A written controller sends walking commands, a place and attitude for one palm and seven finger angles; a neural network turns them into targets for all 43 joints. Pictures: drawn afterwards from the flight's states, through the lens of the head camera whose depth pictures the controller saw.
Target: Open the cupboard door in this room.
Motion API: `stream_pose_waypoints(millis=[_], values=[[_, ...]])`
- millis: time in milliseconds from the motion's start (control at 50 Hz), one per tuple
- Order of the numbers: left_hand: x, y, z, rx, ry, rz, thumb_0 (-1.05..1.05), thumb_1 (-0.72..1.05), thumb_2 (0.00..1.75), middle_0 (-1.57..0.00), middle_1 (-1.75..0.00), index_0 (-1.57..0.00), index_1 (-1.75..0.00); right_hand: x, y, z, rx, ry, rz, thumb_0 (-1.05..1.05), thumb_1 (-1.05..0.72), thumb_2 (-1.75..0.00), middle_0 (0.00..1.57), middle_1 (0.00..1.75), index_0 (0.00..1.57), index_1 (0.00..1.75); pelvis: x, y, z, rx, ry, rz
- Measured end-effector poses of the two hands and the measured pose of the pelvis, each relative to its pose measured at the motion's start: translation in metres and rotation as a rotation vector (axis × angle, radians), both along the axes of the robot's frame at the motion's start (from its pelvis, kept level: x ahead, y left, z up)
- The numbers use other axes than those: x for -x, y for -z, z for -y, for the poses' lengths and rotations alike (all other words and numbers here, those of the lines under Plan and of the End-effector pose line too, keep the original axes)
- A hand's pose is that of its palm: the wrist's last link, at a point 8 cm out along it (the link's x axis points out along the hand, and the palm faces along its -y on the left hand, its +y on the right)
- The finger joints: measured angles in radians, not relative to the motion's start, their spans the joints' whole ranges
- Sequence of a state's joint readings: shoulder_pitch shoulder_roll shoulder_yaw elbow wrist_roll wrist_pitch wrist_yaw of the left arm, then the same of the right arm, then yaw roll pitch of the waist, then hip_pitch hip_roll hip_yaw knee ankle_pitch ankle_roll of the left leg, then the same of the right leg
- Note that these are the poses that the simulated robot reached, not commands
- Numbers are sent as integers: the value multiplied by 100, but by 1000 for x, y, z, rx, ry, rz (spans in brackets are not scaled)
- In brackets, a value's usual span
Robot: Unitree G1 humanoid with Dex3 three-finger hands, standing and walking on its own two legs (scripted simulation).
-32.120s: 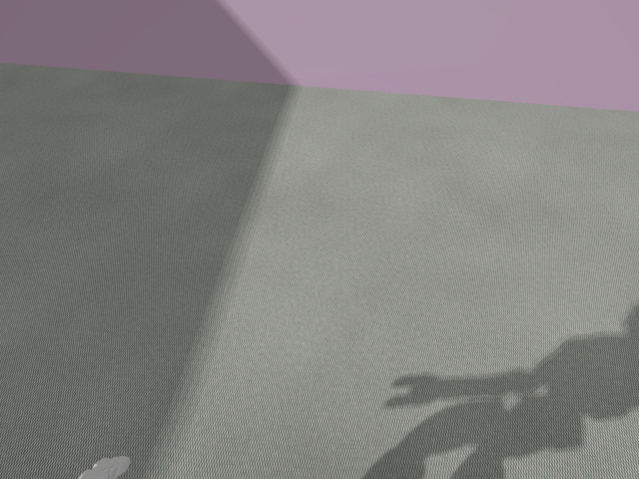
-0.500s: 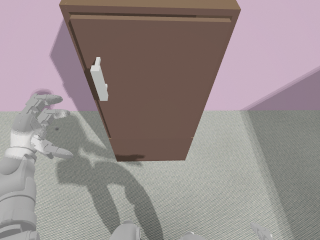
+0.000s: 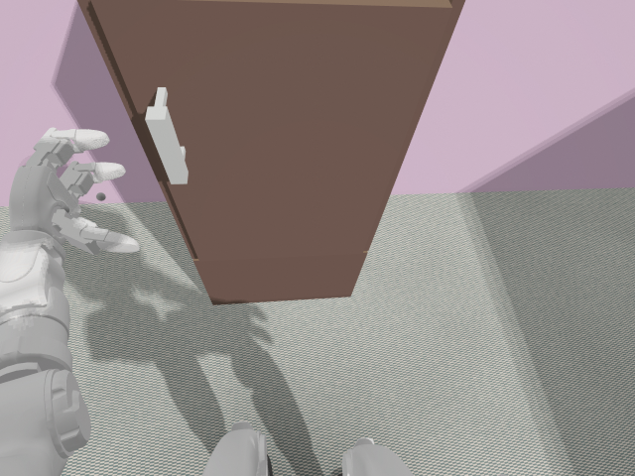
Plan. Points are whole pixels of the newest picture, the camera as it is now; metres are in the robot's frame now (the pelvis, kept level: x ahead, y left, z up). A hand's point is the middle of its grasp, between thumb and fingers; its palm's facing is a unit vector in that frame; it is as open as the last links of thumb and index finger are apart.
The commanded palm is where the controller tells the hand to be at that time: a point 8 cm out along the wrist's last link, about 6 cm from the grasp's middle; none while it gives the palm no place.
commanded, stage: move the hooked fingers beside the handle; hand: left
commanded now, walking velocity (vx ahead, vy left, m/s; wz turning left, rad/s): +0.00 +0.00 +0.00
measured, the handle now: (170, 137) +0.54 +0.20 +0.06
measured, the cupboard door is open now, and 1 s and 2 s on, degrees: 0 0 0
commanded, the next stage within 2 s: slide the fingers in behind the handle in 1.32 s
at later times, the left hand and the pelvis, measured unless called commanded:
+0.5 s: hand (111, 156) +0.50 +0.26 +0.07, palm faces +0.07 -1.00 -0.01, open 14.0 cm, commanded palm +0.48 +0.31 +0.06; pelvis +0.00 +0.00 -0.01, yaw -1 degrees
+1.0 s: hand (107, 159) +0.50 +0.27 +0.06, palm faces +0.07 -1.00 +0.01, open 14.0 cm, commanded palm +0.48 +0.31 +0.06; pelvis +0.01 +0.01 -0.01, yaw -1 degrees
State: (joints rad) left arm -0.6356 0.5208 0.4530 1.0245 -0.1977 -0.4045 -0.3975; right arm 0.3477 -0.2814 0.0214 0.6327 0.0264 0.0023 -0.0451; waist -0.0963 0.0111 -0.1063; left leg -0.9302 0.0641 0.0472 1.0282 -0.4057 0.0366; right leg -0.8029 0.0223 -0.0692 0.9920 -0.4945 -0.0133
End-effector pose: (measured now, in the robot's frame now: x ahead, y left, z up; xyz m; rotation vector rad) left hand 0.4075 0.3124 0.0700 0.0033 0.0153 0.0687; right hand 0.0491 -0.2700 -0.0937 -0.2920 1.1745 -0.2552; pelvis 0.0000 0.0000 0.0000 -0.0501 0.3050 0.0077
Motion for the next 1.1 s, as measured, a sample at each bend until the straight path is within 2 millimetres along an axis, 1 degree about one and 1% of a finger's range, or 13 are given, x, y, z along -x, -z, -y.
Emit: stream_pose_waypoints(millis=[200, 500, 620, 720, 820, 940, 1100], values=[[-28, -1, 2, -1, -6, -4, -1, -50, 30, -30, -120, -30, -120, 18, 3, 1, 8, 36, -67, 0, -91, -89, 20, 30, 21, 30, -1, 4, 0, 6, 7, -28], [-64, 0, -3, -2, -5, -16, -1, -50, 30, -30, -120, -30, -120, 47, 5, 3, 28, 73, -169, 0, -91, -89, 20, 30, 21, 30, -1, 12, -1, 19, 13, -77], [-76, 1, -3, 11, 2, -14, -1, -50, 30, -30, -120, -30, -120, 56, 4, 0, 31, 86, -207, 0, -91, -89, 20, 30, 21, 30, -2, 13, -3, 24, 17, -95], [-76, 8, -6, 1, 2, -30, -1, -50, 30, -30, -120, -30, -119, 59, 2, -4, 25, 98, -216, 0, -91, -89, 20, 30, 21, 30, -4, 13, -5, 25, 24, -101], [-71, 9, -11, 6, -10, -11, -1, -50, 30, -30, -120, -30, -119, 57, 2, -8, 17, 99, -219, 0, -91, -89, 20, 30, 21, 30, -7, 11, -7, 26, 25, -96], [-66, 7, -12, 7, -2, -11, -1, -50, 30, -30, -120, -30, -120, 47, 2, -11, 12, 84, -206, 0, -91, -89, 21, 30, 21, 30, -8, 9, -10, 30, 17, -85], [-62, 5, -7, 13, 3, -12, -1, -50, 30, -30, -120, -30, -120, 32, 2, -12, 12, 56, -162, 0, -91, -89, 21, 30, 21, 30, -6, 8, -11, 30, 9, -74]])
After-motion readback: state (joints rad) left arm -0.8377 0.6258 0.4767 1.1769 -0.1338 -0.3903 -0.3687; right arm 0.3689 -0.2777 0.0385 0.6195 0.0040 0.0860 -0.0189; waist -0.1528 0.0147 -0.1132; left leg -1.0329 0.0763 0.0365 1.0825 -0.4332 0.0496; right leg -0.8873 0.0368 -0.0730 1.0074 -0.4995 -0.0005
